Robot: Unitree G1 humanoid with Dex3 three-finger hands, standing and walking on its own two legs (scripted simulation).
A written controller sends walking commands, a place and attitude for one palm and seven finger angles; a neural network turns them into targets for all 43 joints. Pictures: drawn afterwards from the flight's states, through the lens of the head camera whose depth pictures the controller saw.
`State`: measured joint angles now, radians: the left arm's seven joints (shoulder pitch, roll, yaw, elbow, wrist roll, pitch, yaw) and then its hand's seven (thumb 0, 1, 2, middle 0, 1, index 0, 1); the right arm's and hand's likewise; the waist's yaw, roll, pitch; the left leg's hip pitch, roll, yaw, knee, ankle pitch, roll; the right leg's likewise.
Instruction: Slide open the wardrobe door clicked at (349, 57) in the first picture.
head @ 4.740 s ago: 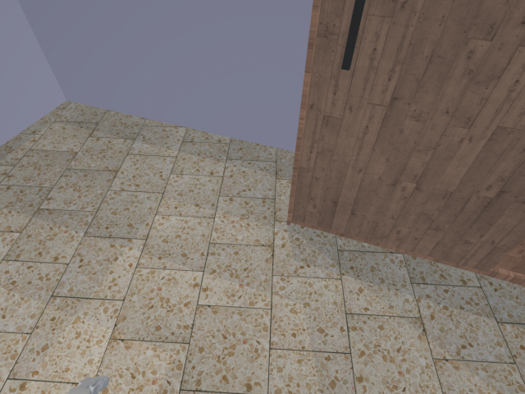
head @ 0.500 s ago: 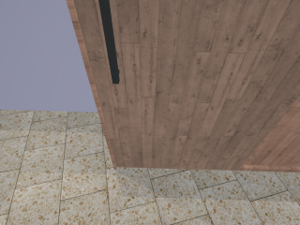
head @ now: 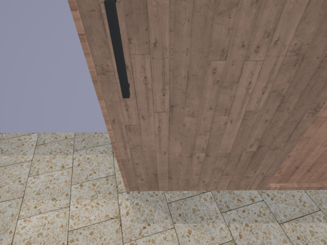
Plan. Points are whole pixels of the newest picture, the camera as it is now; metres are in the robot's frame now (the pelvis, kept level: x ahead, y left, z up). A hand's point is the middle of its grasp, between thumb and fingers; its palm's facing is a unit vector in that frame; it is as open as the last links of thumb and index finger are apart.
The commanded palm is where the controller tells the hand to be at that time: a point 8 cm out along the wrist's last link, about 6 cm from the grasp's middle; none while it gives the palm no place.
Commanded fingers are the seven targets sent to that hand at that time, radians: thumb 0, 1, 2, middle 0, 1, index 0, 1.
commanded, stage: look again from close up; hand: left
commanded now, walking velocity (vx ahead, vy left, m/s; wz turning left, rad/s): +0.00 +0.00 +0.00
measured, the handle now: (120, 53) +0.59 +0.16 +0.22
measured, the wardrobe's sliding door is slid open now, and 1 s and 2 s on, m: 0.00 0.00 0.00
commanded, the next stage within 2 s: shuffle to correct the standing spot in 1.04 s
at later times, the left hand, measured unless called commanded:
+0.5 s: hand out of the picture +0.03 +0.16 -0.16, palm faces +0.03 -0.98 -0.21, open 7.4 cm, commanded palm none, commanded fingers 0.00 0.90 0.90 -0.20 -0.30 -0.20 -0.30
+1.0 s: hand out of the picture +0.04 +0.16 -0.16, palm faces +0.04 -0.98 -0.21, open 7.4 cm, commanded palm none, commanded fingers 0.00 0.90 0.90 -0.20 -0.30 -0.20 -0.30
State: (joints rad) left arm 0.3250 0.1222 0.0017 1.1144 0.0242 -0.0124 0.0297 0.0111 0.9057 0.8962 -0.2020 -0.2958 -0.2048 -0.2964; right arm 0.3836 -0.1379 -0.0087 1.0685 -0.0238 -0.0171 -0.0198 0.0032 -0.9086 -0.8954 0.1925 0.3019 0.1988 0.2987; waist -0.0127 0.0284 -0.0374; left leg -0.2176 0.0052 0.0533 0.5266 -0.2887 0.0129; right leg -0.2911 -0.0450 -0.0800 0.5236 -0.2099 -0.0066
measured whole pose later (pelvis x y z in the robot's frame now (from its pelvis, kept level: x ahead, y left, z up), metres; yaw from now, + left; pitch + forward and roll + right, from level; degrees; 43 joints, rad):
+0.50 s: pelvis +0.02 -0.01 +0.01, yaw +0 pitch -2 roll +1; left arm 0.27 0.15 0.00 1.10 0.01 -0.02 0.02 0.01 0.91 0.90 -0.20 -0.30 -0.20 -0.30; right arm 0.29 -0.18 0.00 1.11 -0.02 -0.03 -0.02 0.00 -0.91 -0.90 0.19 0.30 0.20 0.30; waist 0.00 0.01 0.04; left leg -0.14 0.01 0.05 0.43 -0.26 0.00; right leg -0.23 -0.04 -0.09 0.47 -0.21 -0.02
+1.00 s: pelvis +0.02 -0.02 +0.01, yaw +1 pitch -2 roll +0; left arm 0.25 0.17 0.01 1.10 0.02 -0.02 0.02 0.01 0.90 0.90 -0.20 -0.30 -0.20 -0.30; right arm 0.26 -0.16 0.01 1.13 -0.02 -0.02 -0.02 0.00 -0.91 -0.89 0.20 0.30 0.20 0.30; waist 0.01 0.00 0.04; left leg -0.12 0.02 0.03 0.41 -0.25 -0.02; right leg -0.21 -0.02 -0.10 0.44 -0.20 -0.03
